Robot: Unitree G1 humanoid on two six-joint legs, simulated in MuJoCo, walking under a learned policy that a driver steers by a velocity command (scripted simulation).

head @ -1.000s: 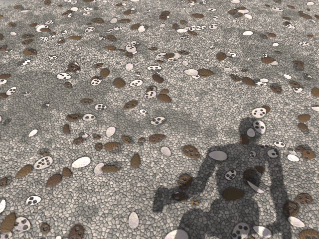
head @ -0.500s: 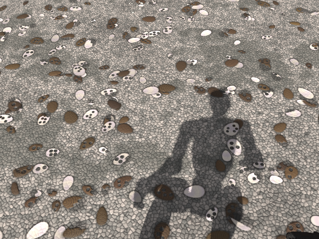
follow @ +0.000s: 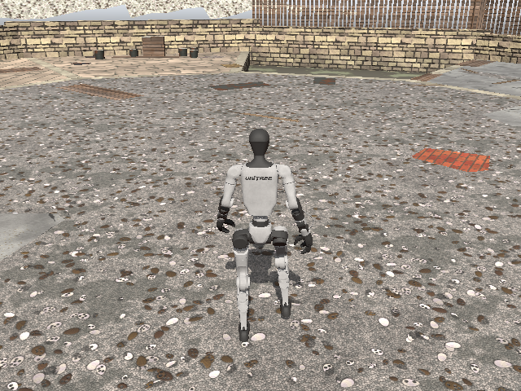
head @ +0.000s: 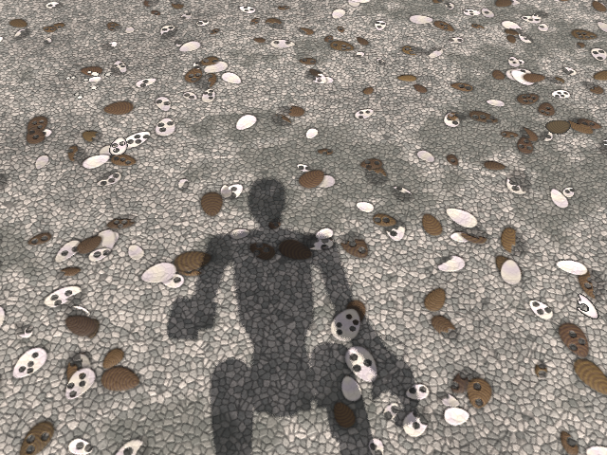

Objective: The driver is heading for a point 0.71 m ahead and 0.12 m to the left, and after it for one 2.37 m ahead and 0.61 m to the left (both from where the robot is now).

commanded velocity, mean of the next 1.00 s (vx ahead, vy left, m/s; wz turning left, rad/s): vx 0.50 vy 0.00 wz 0.28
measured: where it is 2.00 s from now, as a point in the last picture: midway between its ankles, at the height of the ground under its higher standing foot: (176, 251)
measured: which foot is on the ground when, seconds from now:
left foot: down 0.00-0.20, up 0.22-0.70, down 0.72-1.00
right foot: up 0.00-0.16, down 0.18-0.74, up 0.76-1.00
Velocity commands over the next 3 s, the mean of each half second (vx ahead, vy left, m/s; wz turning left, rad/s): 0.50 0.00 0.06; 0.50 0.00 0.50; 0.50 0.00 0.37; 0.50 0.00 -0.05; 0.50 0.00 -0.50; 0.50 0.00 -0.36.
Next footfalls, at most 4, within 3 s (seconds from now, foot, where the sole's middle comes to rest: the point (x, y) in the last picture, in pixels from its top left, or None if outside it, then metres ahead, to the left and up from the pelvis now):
0.18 right None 0.26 -0.15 -0.78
0.72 left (236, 433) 0.54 0.11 -0.78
1.20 right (273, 304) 0.86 0.01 -0.78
1.72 left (135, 282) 0.96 0.37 -0.78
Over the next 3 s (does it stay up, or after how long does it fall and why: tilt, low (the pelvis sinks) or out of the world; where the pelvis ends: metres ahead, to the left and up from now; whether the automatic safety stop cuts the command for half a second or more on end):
stays up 1.53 0.46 0.00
